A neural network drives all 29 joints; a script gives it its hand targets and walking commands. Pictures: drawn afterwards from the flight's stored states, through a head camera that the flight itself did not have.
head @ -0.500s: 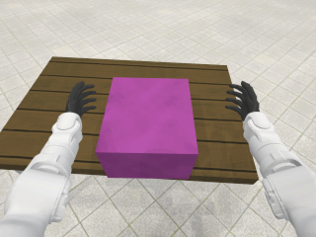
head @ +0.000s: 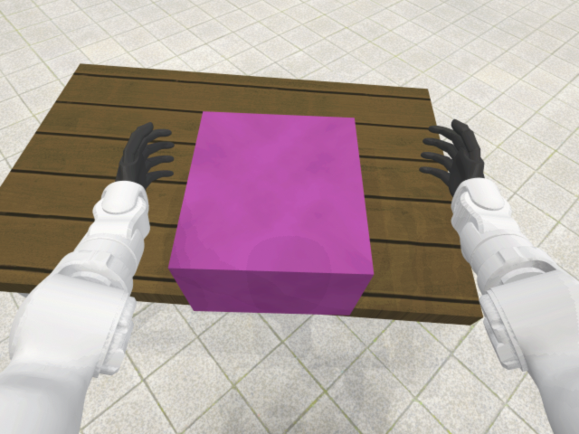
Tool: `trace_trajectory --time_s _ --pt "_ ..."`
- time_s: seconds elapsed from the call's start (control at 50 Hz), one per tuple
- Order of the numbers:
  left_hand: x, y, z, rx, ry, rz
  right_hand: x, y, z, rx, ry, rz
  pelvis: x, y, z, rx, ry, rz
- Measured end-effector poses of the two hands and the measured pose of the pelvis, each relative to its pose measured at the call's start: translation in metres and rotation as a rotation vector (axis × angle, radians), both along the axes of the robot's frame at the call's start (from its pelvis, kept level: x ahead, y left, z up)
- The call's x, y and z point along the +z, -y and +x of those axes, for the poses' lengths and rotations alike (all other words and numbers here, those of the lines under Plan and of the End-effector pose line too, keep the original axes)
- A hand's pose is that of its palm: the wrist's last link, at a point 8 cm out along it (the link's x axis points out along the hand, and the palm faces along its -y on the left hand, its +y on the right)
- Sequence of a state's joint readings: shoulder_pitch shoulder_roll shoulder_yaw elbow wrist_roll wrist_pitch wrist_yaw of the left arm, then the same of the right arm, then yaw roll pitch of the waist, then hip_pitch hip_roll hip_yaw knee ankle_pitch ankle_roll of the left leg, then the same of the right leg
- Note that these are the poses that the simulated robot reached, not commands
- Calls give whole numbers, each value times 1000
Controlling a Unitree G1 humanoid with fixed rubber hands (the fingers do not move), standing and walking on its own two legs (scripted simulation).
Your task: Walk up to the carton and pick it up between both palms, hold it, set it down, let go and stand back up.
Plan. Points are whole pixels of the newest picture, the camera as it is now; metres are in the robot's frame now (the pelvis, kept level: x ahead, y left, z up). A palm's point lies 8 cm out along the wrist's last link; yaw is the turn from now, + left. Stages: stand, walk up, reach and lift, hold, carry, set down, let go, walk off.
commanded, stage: reach and lift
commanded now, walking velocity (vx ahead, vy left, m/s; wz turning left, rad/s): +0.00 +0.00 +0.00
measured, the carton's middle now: (275, 212) +0.49 +0.03 -0.05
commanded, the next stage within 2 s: none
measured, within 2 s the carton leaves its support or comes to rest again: neither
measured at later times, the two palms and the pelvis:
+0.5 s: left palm (154, 209) +0.46 +0.22 +0.00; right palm (432, 215) +0.46 -0.22 -0.01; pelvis -0.01 +0.01 -0.03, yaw -2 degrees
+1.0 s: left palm (167, 212) +0.46 +0.20 +0.00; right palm (398, 214) +0.46 -0.16 +0.00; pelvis -0.01 +0.01 -0.03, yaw -1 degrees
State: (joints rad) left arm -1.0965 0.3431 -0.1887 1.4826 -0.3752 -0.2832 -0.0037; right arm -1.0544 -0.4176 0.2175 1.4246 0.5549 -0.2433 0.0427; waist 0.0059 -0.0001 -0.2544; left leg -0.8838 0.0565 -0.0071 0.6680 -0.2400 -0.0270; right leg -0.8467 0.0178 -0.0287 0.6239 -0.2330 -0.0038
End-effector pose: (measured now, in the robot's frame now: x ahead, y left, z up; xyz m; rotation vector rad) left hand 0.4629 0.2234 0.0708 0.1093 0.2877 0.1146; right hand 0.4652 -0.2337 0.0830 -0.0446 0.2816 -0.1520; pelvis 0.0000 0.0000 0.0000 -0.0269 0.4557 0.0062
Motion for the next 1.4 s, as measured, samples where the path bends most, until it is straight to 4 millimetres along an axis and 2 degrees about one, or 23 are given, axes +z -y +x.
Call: trace_trajectory --time_s 0.12,0.22,0.34,0.48,0.66,0.92,1.14,1.4 --pt "-31 -1 -4 3 -17 5 -34 -5 -5 0 -22 11 -7 -2 -1 0 -49 -4" --pt "-49 3 -2 4 -10 3 -58 -8 -5 2 -21 16 -15 -3 -3 -7 -97 -4" --pt "-63 7 2 -4 -1 8 -78 -8 -4 0 -8 12 -24 -5 -5 -17 -135 -3" --pt "-69 6 1 -2 4 16 -90 -9 -2 10 8 14 -31 -6 -6 -27 -152 1" --pt "-70 11 -2 -10 25 8 -88 -25 2 40 28 16 -35 -6 -7 -22 -150 3" --pt "-69 27 -5 -15 46 -29 -83 -69 -2 64 22 30 -34 -8 -12 -5 -120 -8" --pt "-69 31 -7 5 42 -36 -79 -68 -11 40 5 22 -31 -12 -13 -4 -107 -18" --pt "-68 33 -8 4 31 -11 -81 -66 -8 42 8 38 -30 -11 -11 -3 -103 -14"
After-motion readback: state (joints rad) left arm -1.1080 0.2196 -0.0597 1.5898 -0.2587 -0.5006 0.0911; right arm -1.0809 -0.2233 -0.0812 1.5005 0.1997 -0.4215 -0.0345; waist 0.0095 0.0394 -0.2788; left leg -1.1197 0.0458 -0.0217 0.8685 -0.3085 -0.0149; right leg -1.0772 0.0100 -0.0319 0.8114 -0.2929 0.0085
